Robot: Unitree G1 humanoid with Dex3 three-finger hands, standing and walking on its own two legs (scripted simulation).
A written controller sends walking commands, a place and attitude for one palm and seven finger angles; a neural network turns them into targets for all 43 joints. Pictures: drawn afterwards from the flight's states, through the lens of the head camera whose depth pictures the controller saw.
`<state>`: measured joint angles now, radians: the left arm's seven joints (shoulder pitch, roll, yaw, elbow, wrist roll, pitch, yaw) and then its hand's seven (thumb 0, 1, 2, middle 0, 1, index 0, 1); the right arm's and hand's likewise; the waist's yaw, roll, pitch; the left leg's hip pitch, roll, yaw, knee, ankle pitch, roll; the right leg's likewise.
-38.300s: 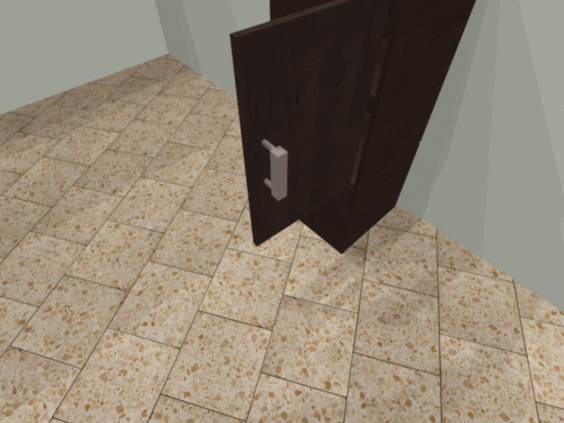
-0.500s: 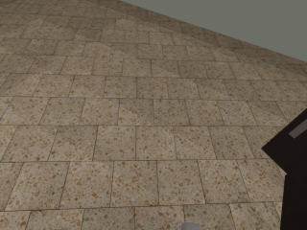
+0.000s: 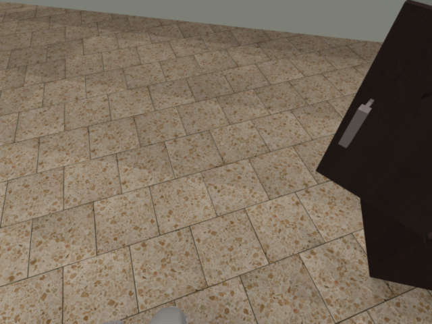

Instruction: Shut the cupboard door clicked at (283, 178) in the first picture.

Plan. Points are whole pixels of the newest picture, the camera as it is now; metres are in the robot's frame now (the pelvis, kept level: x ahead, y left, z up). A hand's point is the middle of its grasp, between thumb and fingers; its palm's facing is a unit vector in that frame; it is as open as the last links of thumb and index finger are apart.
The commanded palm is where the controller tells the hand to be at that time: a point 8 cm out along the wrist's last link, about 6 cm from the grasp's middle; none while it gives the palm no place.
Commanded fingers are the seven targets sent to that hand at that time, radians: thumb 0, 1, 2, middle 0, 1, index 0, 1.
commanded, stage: turn to face it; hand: left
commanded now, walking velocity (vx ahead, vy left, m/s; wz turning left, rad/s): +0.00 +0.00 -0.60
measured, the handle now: (357, 123) +0.63 -0.35 -0.04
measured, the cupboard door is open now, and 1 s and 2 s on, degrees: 61 61 61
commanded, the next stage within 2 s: take the last steps up to it in 1.08 s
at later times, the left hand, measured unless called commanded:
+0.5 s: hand (119, 319) +0.14 +0.22 -0.16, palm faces -0.29 -0.92 -0.25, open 7.4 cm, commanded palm none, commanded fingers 0.00 0.90 0.90 -0.20 -0.30 -0.20 -0.30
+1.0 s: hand (152, 312) +0.16 +0.15 -0.18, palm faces -0.48 -0.86 -0.18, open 7.4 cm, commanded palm none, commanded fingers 0.00 0.90 0.90 -0.20 -0.30 -0.20 -0.30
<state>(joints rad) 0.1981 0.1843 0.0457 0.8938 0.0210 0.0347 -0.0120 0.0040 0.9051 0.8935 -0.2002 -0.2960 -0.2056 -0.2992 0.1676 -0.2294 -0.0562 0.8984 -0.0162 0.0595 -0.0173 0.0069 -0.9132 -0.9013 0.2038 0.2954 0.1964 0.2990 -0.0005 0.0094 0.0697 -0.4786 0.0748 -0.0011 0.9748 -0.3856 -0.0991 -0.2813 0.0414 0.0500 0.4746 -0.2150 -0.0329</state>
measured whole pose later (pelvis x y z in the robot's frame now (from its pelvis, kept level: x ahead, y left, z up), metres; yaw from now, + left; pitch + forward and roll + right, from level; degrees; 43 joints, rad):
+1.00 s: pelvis +0.01 +0.03 -0.01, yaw -32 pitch +1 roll -1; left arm 0.22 0.20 0.05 0.92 0.02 0.04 -0.01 0.00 0.90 0.89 -0.20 -0.30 -0.21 -0.30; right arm 0.18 -0.23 -0.04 0.91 -0.01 0.04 -0.02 0.01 -0.91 -0.90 0.20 0.30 0.20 0.30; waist 0.01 -0.01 0.04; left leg -0.33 0.04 0.02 0.64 -0.32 -0.07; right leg -0.27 0.05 0.09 0.51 -0.25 0.00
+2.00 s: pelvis +0.09 -0.12 -0.01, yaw -40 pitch +0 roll -1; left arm 0.41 0.14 0.02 1.16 0.02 -0.05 0.01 0.00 0.92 0.89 -0.20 -0.30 -0.20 -0.30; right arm 0.14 -0.16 -0.03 1.00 -0.03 -0.02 0.01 0.01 -0.91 -0.90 0.20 0.30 0.19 0.30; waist 0.02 0.01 0.05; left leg -0.46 0.06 0.11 0.65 -0.23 0.00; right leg 0.06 0.04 -0.11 0.33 -0.39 -0.04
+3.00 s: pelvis +0.17 -0.14 +0.00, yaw -41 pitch +0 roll +0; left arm 0.21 0.21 0.04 1.04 0.01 0.06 0.03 0.00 0.91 0.89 -0.19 -0.30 -0.20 -0.30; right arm 0.19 -0.15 -0.01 1.01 -0.02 0.01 -0.04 0.00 -0.93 -0.90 0.21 0.30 0.20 0.30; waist 0.02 -0.03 0.07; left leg -0.20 -0.03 0.10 0.44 -0.25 0.07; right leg -0.23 -0.02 0.01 0.66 -0.38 0.01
